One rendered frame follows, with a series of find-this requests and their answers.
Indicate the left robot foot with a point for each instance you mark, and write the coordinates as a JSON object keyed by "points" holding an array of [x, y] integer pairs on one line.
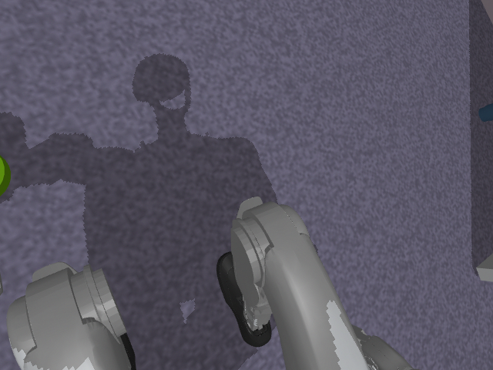
{"points": [[129, 350]]}

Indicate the right robot foot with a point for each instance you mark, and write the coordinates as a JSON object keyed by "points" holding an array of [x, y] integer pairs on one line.
{"points": [[234, 298]]}

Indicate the right robot hand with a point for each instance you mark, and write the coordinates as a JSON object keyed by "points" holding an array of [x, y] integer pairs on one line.
{"points": [[379, 354]]}

